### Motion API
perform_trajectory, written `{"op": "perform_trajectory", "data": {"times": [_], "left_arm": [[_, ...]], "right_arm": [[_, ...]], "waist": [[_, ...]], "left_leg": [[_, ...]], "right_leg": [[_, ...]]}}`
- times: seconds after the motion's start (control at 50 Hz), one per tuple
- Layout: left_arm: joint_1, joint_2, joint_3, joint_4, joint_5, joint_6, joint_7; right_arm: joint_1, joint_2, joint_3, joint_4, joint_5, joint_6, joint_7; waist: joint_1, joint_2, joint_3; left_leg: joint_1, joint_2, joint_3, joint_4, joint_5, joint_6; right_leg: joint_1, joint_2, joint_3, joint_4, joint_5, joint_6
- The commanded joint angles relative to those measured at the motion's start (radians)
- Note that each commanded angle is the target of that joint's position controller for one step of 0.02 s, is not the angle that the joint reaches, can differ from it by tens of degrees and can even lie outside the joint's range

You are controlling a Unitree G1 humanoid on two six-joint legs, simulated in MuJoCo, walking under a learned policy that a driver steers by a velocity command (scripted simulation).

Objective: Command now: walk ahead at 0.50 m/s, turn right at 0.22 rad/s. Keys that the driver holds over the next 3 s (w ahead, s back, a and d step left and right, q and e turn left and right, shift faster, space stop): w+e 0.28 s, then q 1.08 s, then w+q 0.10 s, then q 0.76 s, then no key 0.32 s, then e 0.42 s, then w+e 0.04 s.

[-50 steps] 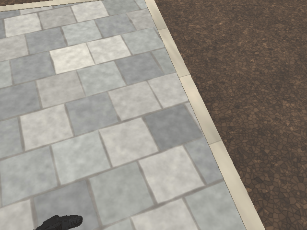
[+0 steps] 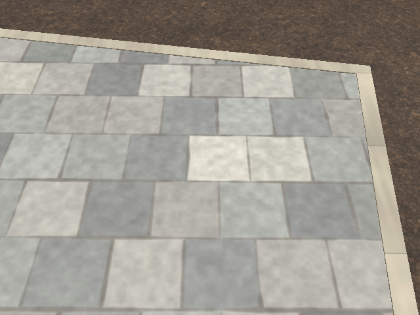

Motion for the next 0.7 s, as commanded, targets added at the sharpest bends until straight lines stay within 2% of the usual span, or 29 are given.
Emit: {"op": "perform_trajectory", "data": {"times": [0.02,0.1,0.14,0.18,0.2,0.22,0.24,0.26,0.28,0.3,0.32,0.34,0.36,0.38,0.42,0.46,0.5,0.56,0.62,0.66,0.68,0.7], "left_arm": [[-0.087,0.035,-0.004,-0.08,-0.009,-0.013,-0.013],[-0.153,0.032,-0.01,-0.131,-0.007,-0.017,-0.039],[-0.16,0.034,-0.009,-0.156,-0.003,-0.019,-0.054],[-0.102,0.064,0.005,-0.163,0.001,-0.016,-0.059],[-0.018,0.09,0.019,-0.149,0.003,-0.013,-0.055],[0.134,0.141,0.046,-0.119,0.002,-0.012,-0.046],[0.293,0.239,0.074,-0.097,0.004,-0.005,-0.024],[0.27,0.273,0.074,-0.108,-0.006,-0.014,-0.029],[0.291,0.195,0.053,-0.11,-0.003,-0.009,-0.029],[0.232,0.14,0.036,-0.12,0.009,-0.006,-0.024],[0.146,0.117,0.024,-0.137,0.014,-0.006,-0.025],[0.088,0.077,0.011,-0.149,0.017,-0.008,-0.024],[0.065,0.067,0.002,-0.153,0.027,-0.01,-0.023],[0.054,0.069,0.001,-0.146,0.03,-0.015,-0.024],[0.04,0.093,0.004,-0.125,0.035,-0.03,-0.021],[0.022,0.105,0.007,-0.11,0.036,-0.027,-0.011],[0.015,0.104,0.004,-0.1,0.037,-0.018,-0.002],[0.033,0.123,0.009,-0.077,0.034,0.003,0.011],[0.029,0.131,0.014,-0.064,0.025,0.034,0.023],[0.014,0.134,0.02,-0.07,0.016,0.052,0.035],[0.001,0.133,0.022,-0.076,0.008,0.06,0.041],[-0.01,0.131,0.023,-0.083,0.0,0.065,0.048]], "right_arm": [[0.015,-0.159,-0.04,-0.032,0.002,-0.018,-0.011],[0.05,-0.168,-0.048,0.003,0.01,-0.004,-0.019],[0.042,-0.183,-0.054,0.006,0.014,0.011,-0.027],[0.009,-0.213,-0.062,-0.008,0.02,0.024,-0.04],[-0.004,-0.22,-0.062,-0.011,0.023,0.032,-0.044],[-0.019,-0.217,-0.057,-0.016,0.025,0.034,-0.048],[-0.008,-0.174,-0.037,-0.04,0.001,0.02,-0.052],[0.089,-0.062,0.001,-0.068,-0.011,-0.008,-0.03],[0.015,-0.151,-0.015,-0.071,0.016,-0.044,-0.007],[-0.051,-0.172,-0.017,-0.089,0.053,-0.055,0.002],[-0.07,-0.164,-0.014,-0.088,0.043,-0.053,-0.003],[-0.078,-0.178,-0.025,-0.078,0.019,-0.04,-0.012],[-0.047,-0.171,-0.027,-0.072,0.017,-0.023,-0.013],[-0.009,-0.154,-0.026,-0.06,0.018,-0.005,-0.018],[0.03,-0.119,-0.018,-0.043,0.019,0.023,-0.031],[0.009,-0.103,-0.011,-0.047,0.017,0.033,-0.038],[-0.029,-0.096,-0.008,-0.051,0.02,0.032,-0.033],[-0.103,-0.112,-0.015,-0.086,0.026,0.029,-0.018],[-0.133,-0.125,-0.025,-0.123,0.021,0.033,0.003],[-0.123,-0.13,-0.031,-0.14,0.015,0.032,0.02],[-0.098,-0.132,-0.035,-0.14,0.015,0.031,0.028],[-0.043,-0.14,-0.043,-0.129,0.014,0.026,0.03]], "waist": [[-0.036,0.085,0.022],[-0.054,0.079,0.058],[-0.041,0.091,0.049],[0.003,0.134,-0.02],[0.051,0.151,-0.077],[0.134,0.128,-0.155],[0.19,-0.01,-0.268],[0.09,-0.241,-0.383],[0.16,-0.116,-0.403],[0.15,-0.061,-0.258],[0.097,0.065,-0.146],[0.067,0.089,-0.108],[0.036,0.058,-0.088],[0.017,0.036,-0.084],[-0.006,0.005,-0.078],[-0.003,-0.017,-0.079],[0.021,-0.033,-0.087],[0.062,-0.033,-0.081],[0.071,-0.035,-0.059],[0.058,-0.046,-0.054],[0.042,-0.043,-0.055],[0.01,-0.029,-0.075]], "left_leg": [[-0.008,0.283,-0.045,-0.106,0.379,0.091],[0.143,0.341,-0.011,-0.06,0.447,0.086],[0.197,0.357,0.007,0.005,0.58,0.07],[0.205,0.35,0.042,0.134,0.913,0.044],[0.186,0.333,0.064,0.261,1.042,0.027],[0.088,0.294,0.097,0.465,0.986,-0.009],[-0.169,0.232,0.114,0.796,0.6,-0.052],[-0.59,0.005,-0.011,1.15,-0.328,-0.115],[-0.707,0.069,-0.179,1.201,-0.317,-0.084],[-0.735,0.118,-0.151,1.166,-0.25,-0.071],[-0.687,0.169,-0.121,1.075,-0.194,-0.076],[-0.619,0.202,-0.109,0.999,-0.181,-0.088],[-0.545,0.216,-0.105,0.968,-0.178,-0.097],[-0.498,0.219,-0.097,0.93,-0.166,-0.11],[-0.456,0.212,-0.081,0.834,-0.094,-0.132],[-0.445,0.208,-0.071,0.7,0.025,-0.14],[-0.416,0.196,-0.057,0.569,0.168,-0.135],[-0.448,0.181,-0.05,0.457,0.243,-0.126],[-0.499,0.171,-0.041,0.409,0.142,-0.107],[-0.501,0.156,-0.024,0.383,0.047,-0.083],[-0.472,0.138,-0.007,0.341,0.039,-0.066],[-0.378,0.109,0.01,0.253,0.113,-0.04]], "right_leg": [[0.034,0.026,-0.012,-0.133,0.123,-0.019],[-0.046,0.058,-0.022,-0.214,0.044,-0.048],[-0.037,0.084,-0.056,-0.233,-0.053,-0.072],[0.102,0.149,-0.126,-0.232,-0.16,-0.106],[0.231,0.19,-0.154,-0.24,-0.192,-0.128],[0.467,0.208,-0.132,-0.308,-0.113,-0.166],[0.79,0.019,0.15,-0.311,-0.032,-0.245],[1.119,-0.206,0.722,-0.436,-0.153,-0.453],[1.144,-0.179,0.727,-0.503,-0.29,-0.412],[1.014,-0.167,0.547,-0.506,-0.17,-0.365],[0.822,-0.14,0.406,-0.505,0.072,-0.329],[0.702,-0.109,0.306,-0.508,0.251,-0.307],[0.609,-0.089,0.245,-0.527,0.351,-0.301],[0.551,-0.076,0.196,-0.546,0.425,-0.299],[0.487,-0.053,0.084,-0.569,0.557,-0.288],[0.483,-0.024,-0.009,-0.579,0.576,-0.258],[0.508,0.001,-0.076,-0.585,0.529,-0.225],[0.609,-0.031,-0.087,-0.573,0.466,-0.212],[0.69,-0.08,-0.071,-0.513,0.422,-0.21],[0.714,-0.104,-0.058,-0.43,0.411,-0.196],[0.712,-0.102,-0.062,-0.371,0.43,-0.181],[0.688,-0.072,-0.087,-0.274,0.46,-0.148]]}}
